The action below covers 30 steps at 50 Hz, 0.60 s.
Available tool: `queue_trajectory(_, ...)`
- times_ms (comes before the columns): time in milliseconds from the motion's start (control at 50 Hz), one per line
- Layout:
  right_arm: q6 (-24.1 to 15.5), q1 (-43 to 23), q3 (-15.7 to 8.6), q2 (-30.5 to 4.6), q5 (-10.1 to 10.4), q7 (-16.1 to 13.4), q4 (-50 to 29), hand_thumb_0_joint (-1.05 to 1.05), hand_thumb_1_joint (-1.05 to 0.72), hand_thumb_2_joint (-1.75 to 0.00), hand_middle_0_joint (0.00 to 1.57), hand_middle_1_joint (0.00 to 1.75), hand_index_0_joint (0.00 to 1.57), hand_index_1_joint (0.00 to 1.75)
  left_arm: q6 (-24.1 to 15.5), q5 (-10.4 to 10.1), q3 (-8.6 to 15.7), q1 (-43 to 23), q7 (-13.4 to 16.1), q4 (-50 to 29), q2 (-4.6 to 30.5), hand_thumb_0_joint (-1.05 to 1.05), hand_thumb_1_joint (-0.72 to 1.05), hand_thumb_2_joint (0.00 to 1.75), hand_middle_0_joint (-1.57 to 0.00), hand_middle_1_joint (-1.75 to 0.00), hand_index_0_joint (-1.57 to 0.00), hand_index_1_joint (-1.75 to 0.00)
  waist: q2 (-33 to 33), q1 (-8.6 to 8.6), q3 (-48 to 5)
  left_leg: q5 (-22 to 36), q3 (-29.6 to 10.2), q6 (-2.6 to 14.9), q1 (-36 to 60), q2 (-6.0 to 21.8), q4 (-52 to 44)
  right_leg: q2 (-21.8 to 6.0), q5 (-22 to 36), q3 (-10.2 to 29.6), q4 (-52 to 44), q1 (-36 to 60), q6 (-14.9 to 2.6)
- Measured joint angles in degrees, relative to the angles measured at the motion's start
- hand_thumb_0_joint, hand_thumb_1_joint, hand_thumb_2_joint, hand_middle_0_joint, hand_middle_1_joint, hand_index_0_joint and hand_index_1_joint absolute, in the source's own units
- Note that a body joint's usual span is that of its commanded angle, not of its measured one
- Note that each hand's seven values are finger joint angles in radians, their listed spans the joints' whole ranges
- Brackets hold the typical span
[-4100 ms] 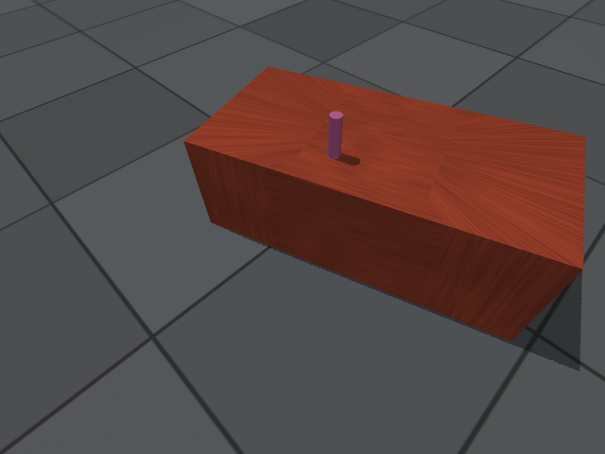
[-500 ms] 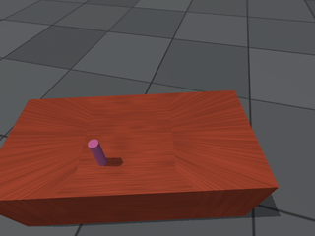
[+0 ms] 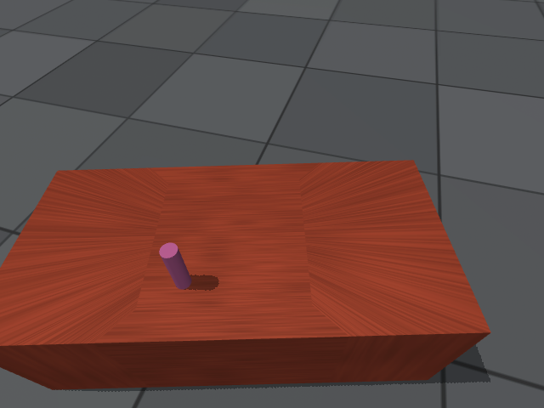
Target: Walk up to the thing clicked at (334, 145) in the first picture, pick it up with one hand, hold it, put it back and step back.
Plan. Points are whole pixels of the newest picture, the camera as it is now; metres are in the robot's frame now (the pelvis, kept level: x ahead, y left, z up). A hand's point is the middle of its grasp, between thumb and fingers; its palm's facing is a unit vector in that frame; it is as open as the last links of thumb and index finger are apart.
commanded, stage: stand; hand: left
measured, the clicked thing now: (176, 267) +0.48 +0.27 -0.26
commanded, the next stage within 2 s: none
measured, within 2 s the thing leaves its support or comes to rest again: neither
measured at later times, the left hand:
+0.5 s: hand out of the picture +0.07 +0.25 -0.16, palm faces -0.03 -0.94 -0.34, open 7.4 cm
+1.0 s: hand out of the picture +0.07 +0.25 -0.16, palm faces -0.03 -0.94 -0.34, open 7.4 cm
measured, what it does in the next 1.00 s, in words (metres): stands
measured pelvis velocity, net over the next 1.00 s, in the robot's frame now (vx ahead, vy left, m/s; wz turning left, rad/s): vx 0.00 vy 0.00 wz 0.01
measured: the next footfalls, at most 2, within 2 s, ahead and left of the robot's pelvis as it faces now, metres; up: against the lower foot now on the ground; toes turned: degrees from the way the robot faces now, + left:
none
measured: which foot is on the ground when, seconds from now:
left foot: down 0.00-1.00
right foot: down 0.00-1.00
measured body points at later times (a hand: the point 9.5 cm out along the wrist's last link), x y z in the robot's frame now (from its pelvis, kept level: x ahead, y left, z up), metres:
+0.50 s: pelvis +0.00 +0.00 +0.00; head +0.01 +0.00 +0.45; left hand +0.08 +0.30 -0.13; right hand +0.08 -0.30 -0.13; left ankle +0.02 +0.13 -0.75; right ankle -0.02 -0.13 -0.75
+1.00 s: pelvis +0.00 +0.00 +0.00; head +0.00 +0.00 +0.45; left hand +0.07 +0.30 -0.13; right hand +0.08 -0.30 -0.13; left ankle +0.02 +0.13 -0.75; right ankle -0.02 -0.13 -0.75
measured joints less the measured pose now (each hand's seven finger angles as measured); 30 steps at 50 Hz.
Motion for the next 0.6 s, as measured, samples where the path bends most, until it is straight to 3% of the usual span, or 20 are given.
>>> queue_trajectory(600, 0.5, 1.8, 0.0, -0.1, 0.1, 0.4, 0.5, 0.01, -0.91, -0.9, 0.2, 0.3, 0.2, 0.3, 0.0, 0.0, -0.8, 1.8, 0.2, -1.0, 0.4, 0.01, 0.91, 0.89, -0.21, -0.3, -0.2, -0.3, -0.2, -0.23, 0.0, 0.4, -0.1, 0.17, 0.6, -0.4, -0.7, -0.3, 0.1, -0.1, -0.2, 0.5, 0.11)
